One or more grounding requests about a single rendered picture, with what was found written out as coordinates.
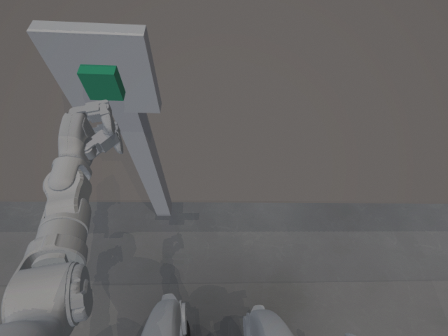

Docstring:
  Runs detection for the robot right shin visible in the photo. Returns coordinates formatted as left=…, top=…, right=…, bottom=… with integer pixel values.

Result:
left=251, top=305, right=265, bottom=312

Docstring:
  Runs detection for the panel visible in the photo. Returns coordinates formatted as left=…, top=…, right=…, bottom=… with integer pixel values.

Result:
left=26, top=20, right=172, bottom=216

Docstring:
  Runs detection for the button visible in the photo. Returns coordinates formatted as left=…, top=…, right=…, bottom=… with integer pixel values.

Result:
left=77, top=64, right=125, bottom=101

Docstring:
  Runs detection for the robot right thigh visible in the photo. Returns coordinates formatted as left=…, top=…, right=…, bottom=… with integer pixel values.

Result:
left=243, top=309, right=294, bottom=336

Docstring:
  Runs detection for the robot left forearm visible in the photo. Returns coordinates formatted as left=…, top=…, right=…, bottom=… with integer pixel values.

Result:
left=1, top=156, right=92, bottom=324

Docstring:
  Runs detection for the left robot hand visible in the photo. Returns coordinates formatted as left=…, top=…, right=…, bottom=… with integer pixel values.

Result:
left=58, top=99, right=123, bottom=166

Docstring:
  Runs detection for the left robot upper arm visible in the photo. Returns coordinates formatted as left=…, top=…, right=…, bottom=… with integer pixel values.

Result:
left=0, top=261, right=93, bottom=336

